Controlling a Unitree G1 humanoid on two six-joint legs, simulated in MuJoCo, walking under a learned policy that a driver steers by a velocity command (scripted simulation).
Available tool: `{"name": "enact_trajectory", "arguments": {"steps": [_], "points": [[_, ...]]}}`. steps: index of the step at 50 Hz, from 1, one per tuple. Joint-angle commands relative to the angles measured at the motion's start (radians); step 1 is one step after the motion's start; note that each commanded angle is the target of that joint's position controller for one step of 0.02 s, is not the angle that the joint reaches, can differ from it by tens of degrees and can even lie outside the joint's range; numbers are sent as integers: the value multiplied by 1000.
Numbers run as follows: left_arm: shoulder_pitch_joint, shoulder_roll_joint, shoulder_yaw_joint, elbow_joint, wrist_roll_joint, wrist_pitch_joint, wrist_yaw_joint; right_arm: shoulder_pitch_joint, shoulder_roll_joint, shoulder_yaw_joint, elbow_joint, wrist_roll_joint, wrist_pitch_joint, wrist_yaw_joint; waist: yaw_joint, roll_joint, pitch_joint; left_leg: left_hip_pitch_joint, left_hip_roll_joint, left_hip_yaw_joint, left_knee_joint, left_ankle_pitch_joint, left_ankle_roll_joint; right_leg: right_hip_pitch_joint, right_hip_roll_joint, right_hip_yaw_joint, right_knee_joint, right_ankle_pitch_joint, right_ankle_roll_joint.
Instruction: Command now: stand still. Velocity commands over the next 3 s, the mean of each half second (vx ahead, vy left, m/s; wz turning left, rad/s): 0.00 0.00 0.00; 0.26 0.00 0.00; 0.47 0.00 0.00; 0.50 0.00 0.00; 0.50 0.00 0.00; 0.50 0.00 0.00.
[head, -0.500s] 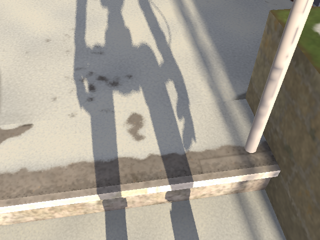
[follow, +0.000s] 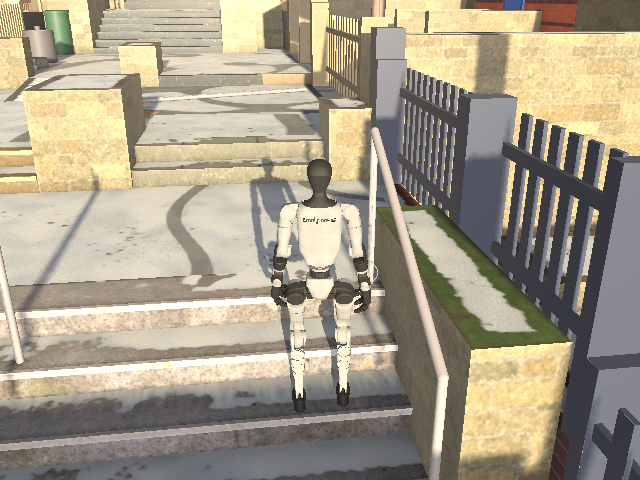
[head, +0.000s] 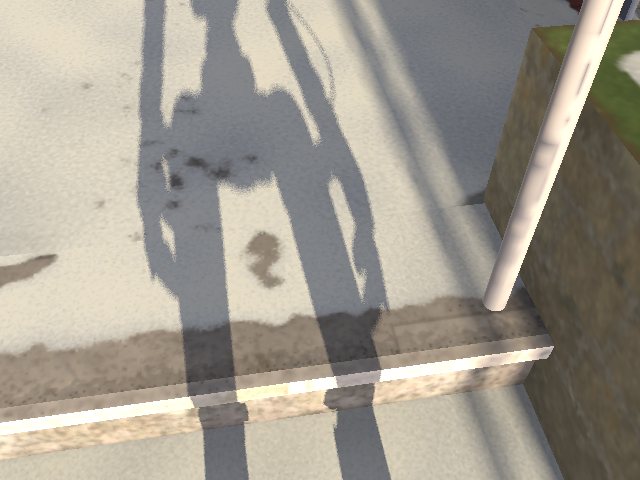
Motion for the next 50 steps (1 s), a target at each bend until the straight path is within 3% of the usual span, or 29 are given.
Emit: {"name": "enact_trajectory", "arguments": {"steps": [1,17,19,27,29,31,33,35,36,37,39,40,41,42,43,44,45,46,47,48,49,50], "points": [[2,67,8,-38,3,-9,-2,35,-26,9,-14,-1,-6,17,1,14,5,-11,27,-31,-128,116,55,11,-13,-2,-107,50,-59],[46,61,-1,-1,4,-10,-10,109,-22,26,24,-2,4,14,3,7,20,-21,22,-27,-128,130,55,18,-14,-15,-93,58,-60],[36,40,-8,5,4,-11,-14,113,-19,26,25,-5,7,6,5,2,23,-16,18,-13,-113,152,53,6,-20,-11,-86,88,-69],[48,51,-9,25,7,-15,-20,155,0,29,29,-5,17,-1,6,-1,22,-31,16,-13,-103,131,51,2,-26,-6,-76,68,-72],[98,88,7,42,17,-7,-16,197,-22,17,40,-20,23,-6,4,-3,59,-44,25,-26,-127,-63,75,-30,-40,25,-129,-154,-102],[85,137,31,25,42,2,6,220,-70,-7,28,-37,16,-22,-16,11,101,-54,87,-138,-195,-266,157,-95,-52,48,-140,-316,-140],[25,81,30,2,60,8,32,254,-82,-23,29,-57,2,-42,-47,77,114,36,188,-297,-290,-317,255,-203,-37,31,-50,-216,-169],[2,39,23,-11,61,10,46,314,-78,-27,47,-45,-1,-55,-72,173,103,151,333,-489,-425,-292,338,-304,7,-35,151,-33,-140],[11,25,19,-8,61,7,52,283,-76,-30,30,-47,2,-59,-57,151,114,94,346,-468,-455,-245,338,-255,-4,-25,195,-24,-146],[42,2,12,2,51,11,54,210,-69,-32,2,-50,6,-65,-29,131,109,22,323,-400,-470,-196,307,-143,-14,-17,173,-59,-161],[103,-23,6,18,47,9,35,108,-66,-33,-36,-40,32,-64,19,92,107,-24,239,-265,-417,-136,275,48,19,-70,-3,-84,-160],[109,-29,10,30,42,-1,24,147,-74,-39,-26,-37,47,-58,26,85,111,-12,198,-214,-377,-73,284,110,36,-88,-88,-41,-160],[171,-22,9,50,38,-7,15,180,-82,-43,-11,-56,59,-42,34,60,97,-22,184,-180,-296,42,290,199,33,-78,-139,53,-166],[305,4,20,94,47,-20,18,196,-46,-38,-6,-84,65,-28,85,-8,55,-98,126,-100,-74,211,251,349,-23,24,-185,144,-206],[533,62,29,164,60,-23,27,164,10,-20,-32,-104,62,-3,149,-237,-30,-396,-28,28,341,124,141,639,-219,369,-263,396,-375],[791,109,32,249,69,-10,12,137,4,-22,-50,-91,40,10,242,-301,-44,-724,-95,-93,735,-84,137,804,-390,713,-422,205,-495],[733,109,22,275,113,-1,-8,74,28,-21,-54,-49,18,5,216,-222,109,-985,-95,-224,1293,-59,196,709,-381,643,-379,66,-436],[637,86,16,272,123,14,-16,46,43,-8,-68,-42,-1,1,179,-141,116,-1129,-82,-237,1617,-55,246,623,-359,531,-338,22,-378],[523,4,-21,246,129,25,-21,21,41,-4,-111,-48,-2,1,126,-59,92,-1203,-56,-236,1736,-27,296,552,-353,447,-327,28,-361],[446,-70,-56,243,123,31,-25,-34,75,13,-180,-54,15,-3,80,17,101,-1261,-20,-243,1784,-18,334,454,-354,389,-340,-22,-341],[347,-98,-80,232,125,33,-19,-55,122,39,-232,-55,44,-5,12,37,102,-1267,22,-223,1780,-8,348,313,-327,312,-369,-56,-301],[251,-103,-88,196,138,17,-15,-69,157,54,-272,-37,64,-21,-39,38,100,-1200,54,-160,1684,18,343,153,-256,172,-427,-93,-246]]}}
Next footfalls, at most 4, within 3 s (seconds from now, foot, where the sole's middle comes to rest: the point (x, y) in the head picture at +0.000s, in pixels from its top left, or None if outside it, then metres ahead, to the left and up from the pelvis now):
1.22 left None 0.35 0.08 -0.59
1.84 right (394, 312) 0.69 -0.12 -0.41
2.52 left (264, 190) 1.02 0.13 -0.41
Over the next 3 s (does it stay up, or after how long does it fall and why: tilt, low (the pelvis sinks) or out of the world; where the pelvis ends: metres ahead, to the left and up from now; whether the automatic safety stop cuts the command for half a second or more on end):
stays up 1.05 0.07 0.37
